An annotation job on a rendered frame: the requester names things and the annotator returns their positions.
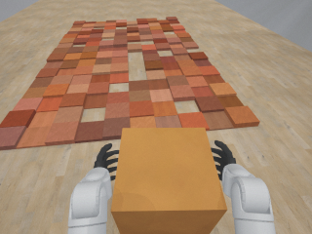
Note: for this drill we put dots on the left robot hand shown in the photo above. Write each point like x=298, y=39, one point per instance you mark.
x=102, y=161

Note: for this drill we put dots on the carton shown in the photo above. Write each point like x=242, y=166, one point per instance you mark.
x=166, y=182

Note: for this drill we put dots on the right robot hand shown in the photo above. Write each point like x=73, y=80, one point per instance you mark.
x=225, y=154

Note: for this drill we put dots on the right robot forearm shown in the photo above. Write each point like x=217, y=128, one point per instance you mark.
x=250, y=201

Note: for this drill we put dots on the left robot forearm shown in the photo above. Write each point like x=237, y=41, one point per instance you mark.
x=88, y=203

